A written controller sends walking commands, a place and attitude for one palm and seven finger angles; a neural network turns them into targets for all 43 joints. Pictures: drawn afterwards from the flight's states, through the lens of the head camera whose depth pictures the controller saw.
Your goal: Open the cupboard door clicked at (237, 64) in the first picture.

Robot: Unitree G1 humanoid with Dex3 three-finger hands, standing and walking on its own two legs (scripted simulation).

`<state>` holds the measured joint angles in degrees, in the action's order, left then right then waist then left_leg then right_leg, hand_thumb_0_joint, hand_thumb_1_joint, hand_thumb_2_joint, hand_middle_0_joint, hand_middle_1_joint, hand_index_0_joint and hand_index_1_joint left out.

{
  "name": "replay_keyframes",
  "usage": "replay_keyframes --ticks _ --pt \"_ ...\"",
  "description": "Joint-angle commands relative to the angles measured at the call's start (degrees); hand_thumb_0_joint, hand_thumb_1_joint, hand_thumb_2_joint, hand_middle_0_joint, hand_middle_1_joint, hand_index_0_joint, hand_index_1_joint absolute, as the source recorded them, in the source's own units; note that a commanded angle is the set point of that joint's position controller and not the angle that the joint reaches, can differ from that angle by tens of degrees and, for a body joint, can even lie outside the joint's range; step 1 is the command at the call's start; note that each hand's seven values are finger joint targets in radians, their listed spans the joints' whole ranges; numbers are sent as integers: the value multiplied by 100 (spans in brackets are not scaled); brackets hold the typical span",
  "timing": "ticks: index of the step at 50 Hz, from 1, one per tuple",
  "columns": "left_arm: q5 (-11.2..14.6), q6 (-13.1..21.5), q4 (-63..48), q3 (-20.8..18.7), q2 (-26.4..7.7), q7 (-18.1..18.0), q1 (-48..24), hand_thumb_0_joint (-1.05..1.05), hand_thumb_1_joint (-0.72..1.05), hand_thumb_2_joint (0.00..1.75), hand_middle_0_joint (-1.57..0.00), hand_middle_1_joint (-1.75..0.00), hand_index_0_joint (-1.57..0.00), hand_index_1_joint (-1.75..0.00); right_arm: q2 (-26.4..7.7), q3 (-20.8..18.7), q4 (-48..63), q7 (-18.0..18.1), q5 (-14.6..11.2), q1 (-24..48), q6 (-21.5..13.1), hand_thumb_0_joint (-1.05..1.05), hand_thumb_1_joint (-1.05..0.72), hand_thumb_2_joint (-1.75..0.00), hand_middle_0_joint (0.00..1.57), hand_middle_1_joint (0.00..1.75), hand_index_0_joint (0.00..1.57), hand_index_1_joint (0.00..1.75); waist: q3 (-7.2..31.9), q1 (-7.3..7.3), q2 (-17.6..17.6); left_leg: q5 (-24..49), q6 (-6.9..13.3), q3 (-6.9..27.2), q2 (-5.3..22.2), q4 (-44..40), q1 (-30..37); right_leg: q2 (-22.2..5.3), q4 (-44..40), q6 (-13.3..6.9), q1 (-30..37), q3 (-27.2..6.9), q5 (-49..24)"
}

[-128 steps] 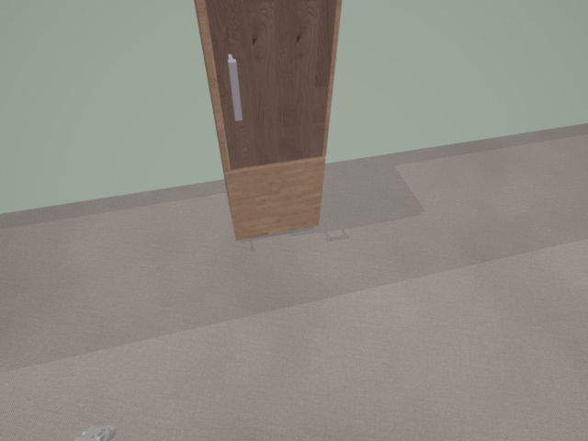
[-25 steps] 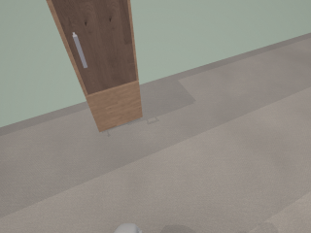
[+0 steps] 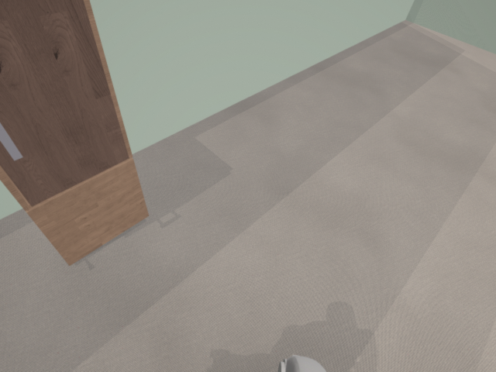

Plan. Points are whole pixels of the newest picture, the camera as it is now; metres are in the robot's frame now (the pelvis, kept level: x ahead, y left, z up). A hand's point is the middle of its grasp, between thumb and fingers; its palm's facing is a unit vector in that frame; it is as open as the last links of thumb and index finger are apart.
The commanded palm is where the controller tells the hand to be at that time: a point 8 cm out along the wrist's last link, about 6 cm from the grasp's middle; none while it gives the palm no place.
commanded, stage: walk to a spot facing it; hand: left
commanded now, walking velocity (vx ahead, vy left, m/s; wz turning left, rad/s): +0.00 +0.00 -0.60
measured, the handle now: out of the picture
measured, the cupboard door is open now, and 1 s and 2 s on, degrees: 0 0 0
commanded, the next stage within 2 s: turn to face it in 1.90 s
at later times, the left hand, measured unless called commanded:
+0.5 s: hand (192, 302) +0.28 +0.13 -0.18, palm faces -0.31 -0.93 -0.21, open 7.4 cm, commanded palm none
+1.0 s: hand (158, 289) +0.30 +0.21 -0.18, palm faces -0.50 -0.84 -0.20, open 7.4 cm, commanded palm none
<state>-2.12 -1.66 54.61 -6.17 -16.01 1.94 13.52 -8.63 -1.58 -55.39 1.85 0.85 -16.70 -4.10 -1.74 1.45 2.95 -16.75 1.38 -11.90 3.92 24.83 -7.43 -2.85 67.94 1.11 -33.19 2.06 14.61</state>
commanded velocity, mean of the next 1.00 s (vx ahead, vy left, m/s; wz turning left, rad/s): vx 0.00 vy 0.00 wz -0.60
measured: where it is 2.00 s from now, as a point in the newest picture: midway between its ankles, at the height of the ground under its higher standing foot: outside the picture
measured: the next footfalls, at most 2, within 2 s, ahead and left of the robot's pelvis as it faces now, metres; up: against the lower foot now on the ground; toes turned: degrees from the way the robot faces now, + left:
right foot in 0.28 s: +0.19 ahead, -0.13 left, +0.00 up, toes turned -16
left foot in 0.66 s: +0.23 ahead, +0.11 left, +0.00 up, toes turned -19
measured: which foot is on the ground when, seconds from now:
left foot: down 0.00-0.28, up 0.30-0.64, down 0.66-1.00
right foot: up 0.00-0.26, down 0.28-0.68, up 0.70-1.00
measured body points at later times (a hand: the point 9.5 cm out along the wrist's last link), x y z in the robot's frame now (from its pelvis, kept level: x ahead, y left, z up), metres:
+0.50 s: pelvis +0.11 -0.01 -0.02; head +0.15 -0.03 +0.43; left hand +0.29 +0.18 -0.16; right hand +0.10 -0.27 -0.16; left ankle +0.16 +0.14 -0.68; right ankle +0.15 -0.12 -0.74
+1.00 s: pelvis +0.15 +0.05 +0.00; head +0.19 +0.06 +0.45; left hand +0.33 +0.25 -0.16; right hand +0.07 -0.19 -0.13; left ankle +0.19 +0.12 -0.74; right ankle +0.04 -0.07 -0.66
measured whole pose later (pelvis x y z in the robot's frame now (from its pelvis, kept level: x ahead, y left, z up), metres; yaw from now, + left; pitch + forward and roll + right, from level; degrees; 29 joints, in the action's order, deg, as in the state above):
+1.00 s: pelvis +0.15 +0.05 +0.00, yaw -36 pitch +0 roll -2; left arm -1.5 -5.8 54.1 -6.2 -14.6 1.5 14.6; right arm -9.1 -2.3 -52.2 1.6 1.0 -13.2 0.0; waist -4.0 1.3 2.1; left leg -16.1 1.9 -15.6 6.5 27.6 -10.8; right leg -3.6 62.6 4.8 -27.0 0.9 21.7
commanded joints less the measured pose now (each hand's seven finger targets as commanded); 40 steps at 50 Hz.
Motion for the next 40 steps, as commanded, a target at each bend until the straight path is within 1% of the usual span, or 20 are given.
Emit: replay_keyframes --ticks 1,7,10,12,13,14,15,16,17,18,20,29,31,32,33,34,35,37,38,40 --pt "14 -23 -470 108 256 94 -275 0 90 90 -20 -30 -20 -30 -861 -164 23 48 13 -520 -71 0 -90 -90 20 30 20 30 -286 -118 -987 3477 435 430 1432 -791 349 -198 -526 125 -699 70 -402" --pt "38 -15 -774 179 216 66 -1251 0 90 90 -20 -30 -20 -30 -1033 -245 -146 25 70 -821 92 0 -90 -90 20 30 20 30 -322 -425 -1010 4146 499 20 1568 -300 673 15 -2198 -45 -30 472 -110" --pt "30 38 -770 138 63 31 -914 0 90 90 -20 -30 -20 -30 -1238 -305 -77 11 47 -665 146 0 -90 -90 20 30 20 30 -39 -169 -1143 5070 373 -270 1636 552 717 249 -2726 -262 812 609 79" --pt "3 190 -508 24 -417 -36 205 0 90 90 -20 -30 -20 -30 -1282 -303 81 -62 -28 -630 188 0 -90 -90 20 30 20 30 721 404 -586 4365 -56 -409 1461 2677 -395 199 -3779 -477 3093 447 -994" --pt "27 258 -402 -101 -1096 -124 803 0 90 90 -20 -30 -20 -30 -938 -237 275 -102 -122 -759 218 0 -90 -90 20 30 20 30 1524 550 693 -377 -470 -442 530 4571 -2185 -1590 -3820 -1232 4742 -1993 -3445" --pt "202 234 -331 -148 -1374 -210 1003 0 90 90 -20 -30 -20 -30 -888 -222 469 -18 -101 -407 223 0 -90 -90 20 30 20 30 1770 570 720 -2141 -545 423 159 5674 -2801 -2359 -4019 -1869 4712 -2854 -5482" --pt "206 189 -465 -124 -1256 -266 756 0 90 90 -20 -30 -20 -30 -917 -213 557 13 -73 -182 255 0 -90 -90 20 30 20 30 1659 506 536 -1760 -499 1052 319 5590 -2744 -2022 -4181 -1750 4166 -2537 -4642" --pt "198 128 -598 -76 -1107 -296 204 0 90 90 -20 -30 -20 -30 -932 -242 550 10 -54 -65 327 0 -90 -90 20 30 20 30 1223 267 438 -1468 -520 1128 481 5499 -2720 -1860 -4408 -1659 3503 -2444 -3357" --pt "182 95 -753 -26 -817 -345 -340 0 90 90 -20 -30 -20 -30 -957 -238 472 -4 -9 -22 415 0 -90 -90 20 30 20 30 838 28 50 -1084 -547 1165 624 5122 -2509 -1535 -4596 -1480 2747 -1956 -2606" --pt "145 98 -825 22 -712 -357 -631 0 90 90 -20 -30 -20 -30 -854 -213 410 -11 23 -117 497 0 -90 -90 20 30 20 30 623 -196 -66 -944 -586 1073 588 4784 -2244 -1339 -4703 -1307 2096 -1623 -2388" --pt "100 117 -824 43 -656 -331 -799 0 90 90 -20 -30 -20 -30 -772 -196 320 -14 45 -360 586 0 -90 -90 20 30 20 30 564 -370 80 -740 -613 980 475 4306 -1948 -1049 -4785 -1163 1570 -1363 -2050" --pt "49 7 -863 -67 -754 -209 -465 0 90 90 -20 -30 -20 -30 -726 -227 749 -31 -29 336 466 0 -90 -90 20 30 20 30 562 -154 684 -713 -503 814 -147 2067 -1290 -674 -4645 -1086 1363 -2124 -1102" --pt "83 -33 -921 -68 -717 -212 -502 0 90 90 -20 -30 -20 -30 -784 -240 742 2 -57 162 418 0 -90 -90 20 30 20 30 637 -265 758 -331 -448 811 -260 1036 -671 -545 -4424 -875 1228 -2247 -1112" --pt "106 -57 -951 -47 -610 -220 -586 0 90 90 -20 -30 -20 -30 -848 -261 707 24 -68 -90 380 0 -90 -90 20 30 20 30 666 -439 510 -2 -407 888 -120 219 4 -373 -4094 -645 805 -2106 -801" --pt "155 -81 -1090 9 -261 -195 -510 0 90 90 -20 -30 -20 -30 -1296 -327 733 52 -17 -210 313 0 -90 -90 20 30 20 30 627 -487 -822 -436 -53 2148 974 -773 544 299 -3117 -311 -70 -1560 243" --pt "132 -75 -1186 19 -100 -129 -382 0 90 90 -20 -30 -20 -30 -1778 -407 912 25 42 8 344 0 -90 -90 20 30 20 30 351 -355 -2172 -223 435 3298 2354 -1316 274 759 -1534 62 -667 -465 1820" --pt "14 -134 -988 -59 -380 -142 -330 0 90 90 -20 -30 -20 -30 -1574 -367 887 45 44 340 339 0 -90 -90 20 30 20 30 181 -336 -1954 -308 441 3263 2407 -1358 -372 437 -612 156 -517 -769 1585" --pt "17 -124 -784 -163 -418 -31 -58 0 90 90 -20 -30 -20 -30 -1212 -241 1104 56 40 1021 297 0 -90 -90 20 30 20 30 -41 60 -1066 30 371 2164 1745 -1152 -819 284 226 183 -288 -567 886" --pt "23 -143 -695 -154 -288 -7 116 0 90 90 -20 -30 -20 -30 -1134 -228 1100 54 43 1073 279 0 -90 -90 20 30 20 30 40 103 -1054 551 295 1569 1482 -1022 -622 248 446 236 -256 -483 587" --pt "46 -161 -627 -111 -194 -9 119 0 90 90 -20 -30 -20 -30 -1045 -227 970 61 22 714 261 0 -90 -90 20 30 20 30 207 -43 -1143 1599 288 1120 1324 -785 -146 185 519 330 -274 -386 419"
